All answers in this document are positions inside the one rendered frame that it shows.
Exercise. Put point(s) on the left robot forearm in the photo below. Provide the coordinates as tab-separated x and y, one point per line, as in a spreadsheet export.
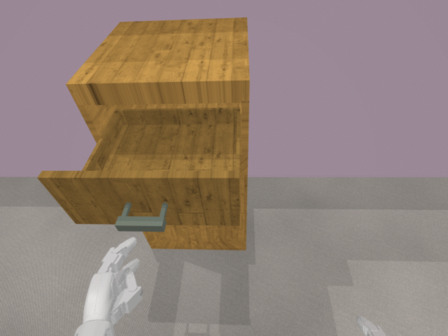
95	328

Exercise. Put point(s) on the robot right hand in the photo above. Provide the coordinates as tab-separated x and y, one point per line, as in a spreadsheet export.
368	328

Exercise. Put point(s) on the robot left hand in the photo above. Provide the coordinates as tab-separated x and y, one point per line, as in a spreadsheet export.
108	298

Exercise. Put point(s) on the handle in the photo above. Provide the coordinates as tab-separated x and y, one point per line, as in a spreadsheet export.
141	223

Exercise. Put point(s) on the drawer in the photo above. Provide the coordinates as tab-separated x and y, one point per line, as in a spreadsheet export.
188	158

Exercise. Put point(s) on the cabinet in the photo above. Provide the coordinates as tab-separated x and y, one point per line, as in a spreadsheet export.
173	64

